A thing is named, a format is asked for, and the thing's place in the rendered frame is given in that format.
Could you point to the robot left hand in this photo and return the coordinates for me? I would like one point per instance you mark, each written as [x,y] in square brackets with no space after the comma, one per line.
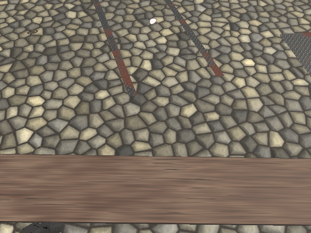
[44,227]

